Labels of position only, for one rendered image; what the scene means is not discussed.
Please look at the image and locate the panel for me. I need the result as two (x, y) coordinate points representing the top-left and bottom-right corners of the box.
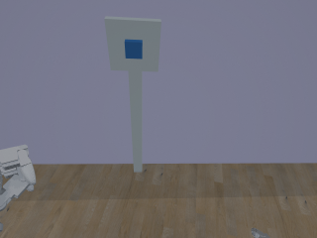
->
(104, 16), (161, 173)

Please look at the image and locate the button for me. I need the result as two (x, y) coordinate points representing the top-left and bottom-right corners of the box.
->
(124, 39), (143, 60)

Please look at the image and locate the robot left hand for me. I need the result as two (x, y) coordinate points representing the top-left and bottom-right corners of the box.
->
(0, 145), (37, 211)

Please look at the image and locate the robot right hand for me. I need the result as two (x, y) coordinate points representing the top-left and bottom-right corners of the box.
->
(251, 227), (270, 238)

